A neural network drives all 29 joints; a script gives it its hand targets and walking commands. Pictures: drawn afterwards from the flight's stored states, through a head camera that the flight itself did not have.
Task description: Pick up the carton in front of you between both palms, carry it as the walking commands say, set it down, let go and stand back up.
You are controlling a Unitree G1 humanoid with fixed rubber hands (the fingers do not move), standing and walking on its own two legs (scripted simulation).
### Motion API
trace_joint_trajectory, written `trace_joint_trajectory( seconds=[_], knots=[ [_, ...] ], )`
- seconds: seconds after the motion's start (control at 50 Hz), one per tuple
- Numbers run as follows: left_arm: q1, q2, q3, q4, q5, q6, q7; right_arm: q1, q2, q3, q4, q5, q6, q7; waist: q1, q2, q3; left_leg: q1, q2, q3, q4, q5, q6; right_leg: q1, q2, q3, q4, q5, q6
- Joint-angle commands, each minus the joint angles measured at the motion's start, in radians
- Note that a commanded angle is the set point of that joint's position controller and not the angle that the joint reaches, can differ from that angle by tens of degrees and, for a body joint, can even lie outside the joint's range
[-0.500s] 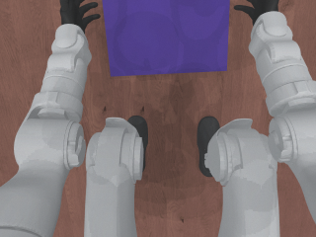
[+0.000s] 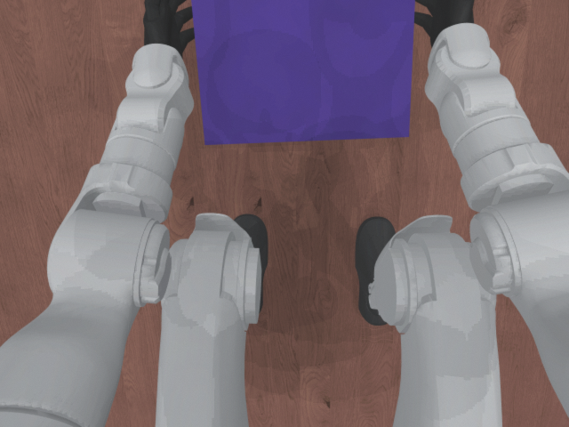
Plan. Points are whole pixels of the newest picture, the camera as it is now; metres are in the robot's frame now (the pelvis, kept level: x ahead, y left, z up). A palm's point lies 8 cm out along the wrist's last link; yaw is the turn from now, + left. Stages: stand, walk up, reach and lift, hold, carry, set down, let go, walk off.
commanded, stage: reach and lift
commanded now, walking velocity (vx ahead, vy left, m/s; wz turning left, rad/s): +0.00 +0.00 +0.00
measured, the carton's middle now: (301, 60) +0.50 +0.02 -0.25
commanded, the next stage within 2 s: none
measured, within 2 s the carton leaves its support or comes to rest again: leaves its support in 0.26 s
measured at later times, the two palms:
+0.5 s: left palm (141, 26) +0.50 +0.17 -0.10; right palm (483, 4) +0.52 -0.13 -0.10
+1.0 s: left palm out of the picture +0.47 +0.17 +0.08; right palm out of the picture +0.48 -0.13 +0.08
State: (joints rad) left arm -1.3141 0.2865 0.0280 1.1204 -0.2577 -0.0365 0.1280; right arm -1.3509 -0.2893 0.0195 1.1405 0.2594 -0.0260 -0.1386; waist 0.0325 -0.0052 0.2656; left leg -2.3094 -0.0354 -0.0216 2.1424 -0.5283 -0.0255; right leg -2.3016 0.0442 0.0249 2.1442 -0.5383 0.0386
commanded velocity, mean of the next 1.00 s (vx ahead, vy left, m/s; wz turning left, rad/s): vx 0.00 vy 0.00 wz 0.00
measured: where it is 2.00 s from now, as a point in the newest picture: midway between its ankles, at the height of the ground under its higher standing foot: (310, 286)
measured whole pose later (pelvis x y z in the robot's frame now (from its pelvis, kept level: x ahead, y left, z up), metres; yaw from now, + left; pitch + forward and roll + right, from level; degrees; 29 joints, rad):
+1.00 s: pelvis +0.02 +0.00 +0.14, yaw +0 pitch +40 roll +0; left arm -0.88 0.00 0.41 0.68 0.15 0.31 0.06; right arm -0.90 0.02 -0.41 0.71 -0.15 0.29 -0.09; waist 0.02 -0.02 -0.20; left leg -1.90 -0.11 -0.08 1.71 -0.51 -0.06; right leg -1.90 0.13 0.08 1.71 -0.52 0.05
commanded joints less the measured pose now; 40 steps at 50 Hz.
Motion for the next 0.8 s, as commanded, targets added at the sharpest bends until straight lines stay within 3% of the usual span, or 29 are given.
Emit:
trace_joint_trajectory(
  seconds=[0.0, 0.08, 0.14, 0.24, 0.34, 0.44, 0.48, 0.58, 0.68, 0.78],
  knots=[
    [-0.229, -0.026, 0.009, -0.053, 0.013, -0.024, 0.009, -0.226, 0.046, -0.004, -0.068, -0.022, -0.024, -0.010, 0.016, -0.016, -1.086, 0.583, -0.018, 0.032, -0.181, 0.241, -0.011, 0.545, 0.021, -0.045, -0.162, 0.196, 0.002],
    [-0.467, -0.452, -0.123, -0.080, 0.012, -0.023, -0.075, -0.449, 0.488, 0.106, -0.079, -0.039, -0.024, 0.068, 0.008, -0.018, -1.078, 0.546, -0.050, 0.032, -0.168, 0.242, 0.000, 0.515, 0.060, -0.041, -0.155, 0.217, -0.018],
    [-0.590, -0.706, -0.133, -0.113, 0.049, 0.008, -0.150, -0.546, 0.747, 0.116, -0.093, -0.085, 0.005, 0.141, 0.006, -0.035, -1.066, 0.519, -0.077, 0.042, -0.153, 0.215, 0.007, 0.486, 0.078, -0.053, -0.138, 0.183, -0.020],
    [-0.646, -0.897, -0.169, -0.232, 0.035, 0.046, -0.203, -0.573, 0.958, 0.124, -0.196, -0.081, 0.041, 0.195, 0.020, -0.037, -1.214, 0.597, -0.097, 0.077, -0.123, 0.323, 0.002, 0.563, 0.107, -0.078, -0.106, 0.289, -0.022],
    [-0.616, -1.030, -0.262, -0.435, -0.009, 0.096, -0.203, -0.556, 1.118, 0.239, -0.401, -0.015, 0.086, 0.187, 0.037, -0.034, -1.567, 0.790, -0.109, 0.111, -0.113, 0.445, -0.010, 0.756, 0.124, -0.093, -0.099, 0.411, -0.010],
    [-0.522, -1.136, -0.283, -0.613, 0.048, 0.188, -0.216, -0.475, 1.207, 0.261, -0.565, -0.065, 0.171, 0.195, 0.032, -0.017, -1.678, 0.831, -0.130, 0.131, -0.181, 0.367, -0.017, 0.805, 0.144, -0.109, -0.168, 0.338, -0.014],
    [-0.477, -1.173, -0.268, -0.597, 0.086, 0.227, -0.232, -0.430, 1.238, 0.237, -0.543, -0.107, 0.209, 0.205, 0.025, -0.016, -1.580, 0.777, -0.134, 0.129, -0.226, 0.272, -0.016, 0.758, 0.146, -0.110, -0.217, 0.251, -0.019],
    [-0.374, -1.231, -0.123, -0.398, 0.222, 0.294, -0.274, -0.327, 1.281, 0.071, -0.364, -0.252, 0.272, 0.235, 0.011, -0.023, -1.237, 0.632, -0.130, 0.111, -0.347, 0.053, 0.002, 0.622, 0.143, -0.103, -0.348, 0.037, -0.027],
    [-0.356, -1.245, -0.042, -0.352, 0.298, 0.306, -0.292, -0.313, 1.294, -0.016, -0.314, -0.323, 0.285, 0.252, 0.009, -0.019, -1.249, 0.680, -0.136, 0.103, -0.440, 0.064, 0.006, 0.673, 0.147, -0.094, -0.437, 0.049, -0.024],
    [-0.314, -1.269, -0.043, -0.360, 0.319, 0.312, -0.298, -0.265, 1.320, -0.023, -0.310, -0.343, 0.292, 0.264, 0.006, -0.012, -1.309, 0.770, -0.138, 0.099, -0.520, 0.085, 0.003, 0.751, 0.148, -0.090, -0.516, 0.070, -0.020]
  ],
)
